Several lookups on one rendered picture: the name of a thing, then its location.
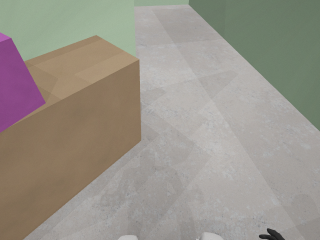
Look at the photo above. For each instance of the robot right hand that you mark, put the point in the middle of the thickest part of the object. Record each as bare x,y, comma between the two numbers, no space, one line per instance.
273,235

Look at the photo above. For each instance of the pedestal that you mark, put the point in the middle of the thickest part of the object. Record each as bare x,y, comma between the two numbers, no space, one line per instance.
90,119

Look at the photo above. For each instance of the carton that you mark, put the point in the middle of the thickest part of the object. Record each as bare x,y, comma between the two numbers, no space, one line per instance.
19,94

